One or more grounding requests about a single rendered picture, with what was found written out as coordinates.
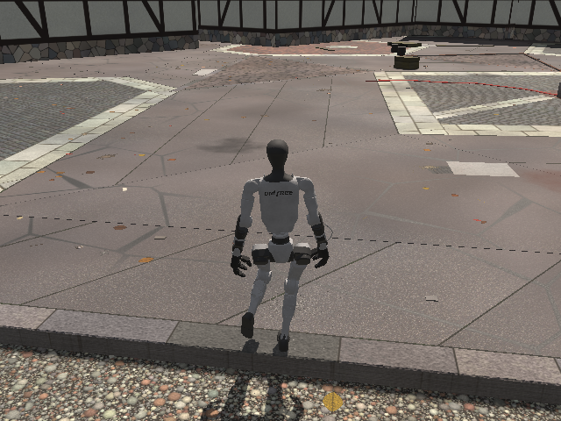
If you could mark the robot right upper arm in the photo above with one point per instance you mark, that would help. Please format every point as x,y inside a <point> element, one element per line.
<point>306,185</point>

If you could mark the left robot forearm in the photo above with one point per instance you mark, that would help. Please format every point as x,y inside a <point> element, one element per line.
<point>239,239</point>

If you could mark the robot head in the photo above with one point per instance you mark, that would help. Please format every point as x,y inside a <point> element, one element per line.
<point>277,153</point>

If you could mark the left robot hand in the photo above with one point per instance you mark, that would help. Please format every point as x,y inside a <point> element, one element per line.
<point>236,264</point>

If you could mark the right robot hand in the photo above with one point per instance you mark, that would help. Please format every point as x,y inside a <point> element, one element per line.
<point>324,254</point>

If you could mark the robot left upper arm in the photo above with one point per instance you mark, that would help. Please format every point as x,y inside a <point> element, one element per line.
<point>251,186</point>

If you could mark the humanoid robot torso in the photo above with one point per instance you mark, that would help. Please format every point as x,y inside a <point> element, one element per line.
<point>279,213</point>

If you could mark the right robot forearm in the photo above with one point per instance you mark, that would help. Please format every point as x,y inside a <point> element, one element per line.
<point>320,235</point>

